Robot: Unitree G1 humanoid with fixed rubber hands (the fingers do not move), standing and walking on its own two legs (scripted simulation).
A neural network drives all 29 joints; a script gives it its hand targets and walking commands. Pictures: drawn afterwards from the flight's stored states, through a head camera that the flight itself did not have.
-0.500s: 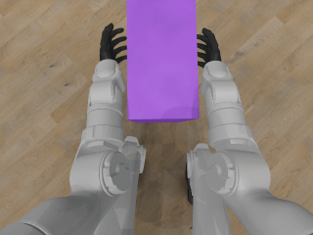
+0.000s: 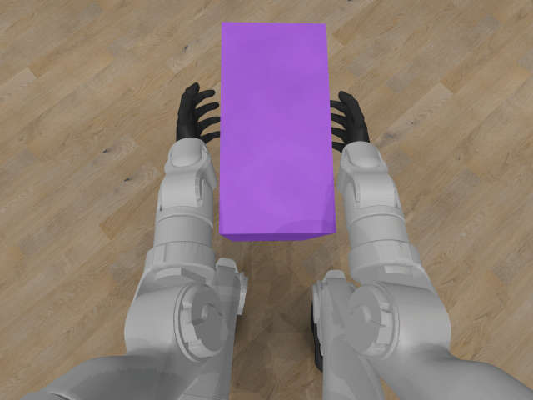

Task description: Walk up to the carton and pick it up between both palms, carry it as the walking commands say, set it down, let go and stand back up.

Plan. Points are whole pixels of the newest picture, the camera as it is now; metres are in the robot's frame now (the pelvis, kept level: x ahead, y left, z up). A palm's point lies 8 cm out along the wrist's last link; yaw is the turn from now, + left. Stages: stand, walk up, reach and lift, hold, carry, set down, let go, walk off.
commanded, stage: reach and lift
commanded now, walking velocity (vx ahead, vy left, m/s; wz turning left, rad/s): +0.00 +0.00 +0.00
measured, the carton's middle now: (270, 152) +0.47 +0.04 -0.13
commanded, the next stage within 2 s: none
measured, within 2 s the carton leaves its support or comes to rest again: neither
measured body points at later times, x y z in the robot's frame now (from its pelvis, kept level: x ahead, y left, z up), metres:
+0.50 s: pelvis +0.02 +0.00 +0.07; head +0.20 +0.00 +0.48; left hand +0.44 +0.14 +0.03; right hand +0.45 -0.09 +0.02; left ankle +0.11 +0.15 -0.55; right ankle +0.08 -0.15 -0.55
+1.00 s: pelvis +0.04 +0.00 +0.13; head +0.18 +0.00 +0.56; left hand +0.42 +0.14 +0.11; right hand +0.43 -0.09 +0.09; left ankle +0.11 +0.15 -0.55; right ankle +0.08 -0.15 -0.55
